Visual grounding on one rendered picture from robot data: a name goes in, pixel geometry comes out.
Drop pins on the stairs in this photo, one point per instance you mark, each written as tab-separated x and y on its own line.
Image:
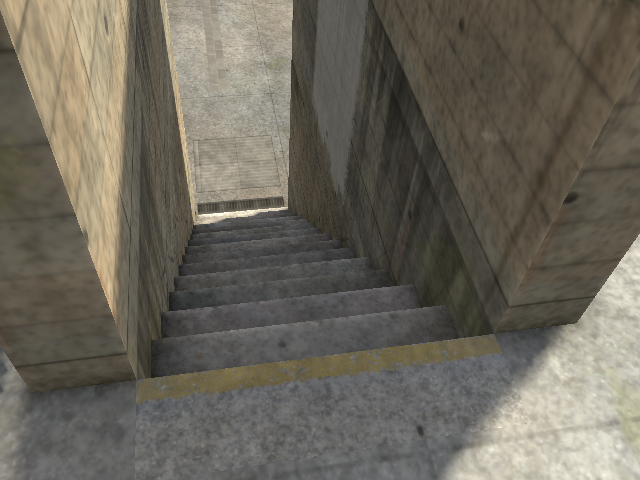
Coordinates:
263	286

